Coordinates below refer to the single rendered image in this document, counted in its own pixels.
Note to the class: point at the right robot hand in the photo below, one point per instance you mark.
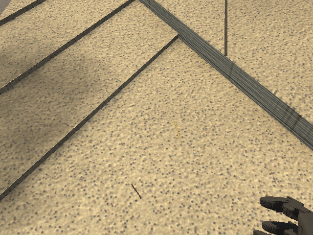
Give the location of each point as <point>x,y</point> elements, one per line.
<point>293,209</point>

